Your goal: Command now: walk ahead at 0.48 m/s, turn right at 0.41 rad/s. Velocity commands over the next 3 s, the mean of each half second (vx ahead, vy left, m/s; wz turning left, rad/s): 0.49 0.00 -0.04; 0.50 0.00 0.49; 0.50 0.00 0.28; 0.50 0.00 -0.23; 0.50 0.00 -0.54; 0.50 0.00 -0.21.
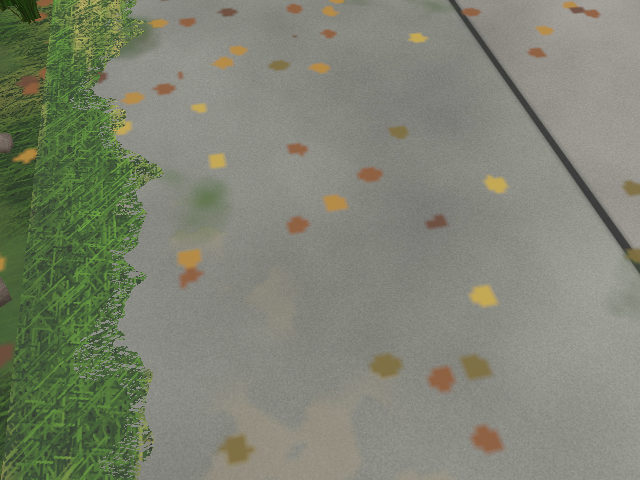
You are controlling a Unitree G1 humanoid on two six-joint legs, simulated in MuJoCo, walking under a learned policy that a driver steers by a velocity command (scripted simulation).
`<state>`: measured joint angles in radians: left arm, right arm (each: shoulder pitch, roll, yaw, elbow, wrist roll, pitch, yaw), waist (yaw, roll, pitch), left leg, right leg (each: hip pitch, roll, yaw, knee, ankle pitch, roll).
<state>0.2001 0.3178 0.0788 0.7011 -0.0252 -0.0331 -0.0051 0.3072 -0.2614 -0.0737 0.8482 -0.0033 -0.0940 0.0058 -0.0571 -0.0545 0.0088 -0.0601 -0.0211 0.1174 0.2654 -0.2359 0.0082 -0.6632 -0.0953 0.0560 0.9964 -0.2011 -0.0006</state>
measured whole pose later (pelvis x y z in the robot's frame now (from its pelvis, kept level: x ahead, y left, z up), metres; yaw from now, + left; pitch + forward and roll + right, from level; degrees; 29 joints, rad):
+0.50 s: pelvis +0.28 -0.07 +0.00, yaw +1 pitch +0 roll -2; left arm 0.31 0.26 0.07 0.79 0.02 -0.10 -0.01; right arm 0.18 -0.30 -0.06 0.84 0.03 -0.04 0.00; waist 0.04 0.05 0.03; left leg -0.69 0.11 -0.09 0.97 -0.09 0.00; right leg -0.08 0.06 -0.14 0.25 -0.19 -0.06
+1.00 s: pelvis +0.56 +0.02 +0.00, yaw +19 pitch +2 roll +0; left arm 0.12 0.30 0.06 0.70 0.01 -0.10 0.01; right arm 0.30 -0.28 -0.07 0.76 0.01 -0.05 0.01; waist -0.04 -0.02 0.05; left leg -0.21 -0.11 -0.07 0.36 -0.17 0.10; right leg -0.63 -0.11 0.09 0.97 -0.24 0.05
